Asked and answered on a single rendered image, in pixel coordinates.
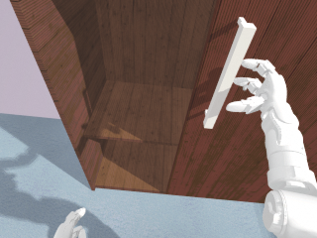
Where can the left robot hand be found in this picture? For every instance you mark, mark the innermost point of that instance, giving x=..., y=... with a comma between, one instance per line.
x=67, y=230

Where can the wardrobe door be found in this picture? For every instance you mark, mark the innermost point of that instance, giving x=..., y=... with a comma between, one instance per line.
x=229, y=161

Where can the right robot hand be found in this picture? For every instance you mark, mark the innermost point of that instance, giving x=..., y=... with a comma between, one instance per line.
x=273, y=88

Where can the handle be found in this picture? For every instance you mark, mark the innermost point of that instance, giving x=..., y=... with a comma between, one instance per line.
x=233, y=62

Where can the robot right forearm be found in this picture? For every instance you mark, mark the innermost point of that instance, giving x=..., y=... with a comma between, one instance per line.
x=287, y=161

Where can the right robot upper arm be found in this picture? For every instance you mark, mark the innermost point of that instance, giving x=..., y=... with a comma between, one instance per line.
x=289, y=214

